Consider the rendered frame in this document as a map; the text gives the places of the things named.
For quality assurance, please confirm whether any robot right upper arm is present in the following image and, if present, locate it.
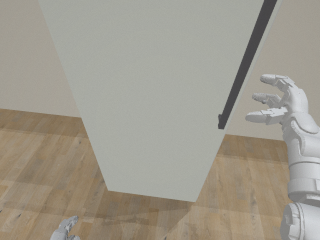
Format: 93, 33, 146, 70
280, 202, 320, 240

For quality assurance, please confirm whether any left robot hand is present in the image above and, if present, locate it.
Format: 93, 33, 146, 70
50, 215, 80, 240

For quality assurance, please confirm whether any handle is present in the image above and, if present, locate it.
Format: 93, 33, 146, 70
218, 0, 277, 130

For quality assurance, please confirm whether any right robot hand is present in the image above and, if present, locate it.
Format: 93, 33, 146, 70
245, 74, 309, 126

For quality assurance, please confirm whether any fridge door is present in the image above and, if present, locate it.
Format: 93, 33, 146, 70
38, 0, 282, 202

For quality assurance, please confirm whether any robot right forearm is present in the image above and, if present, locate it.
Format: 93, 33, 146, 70
281, 112, 320, 208

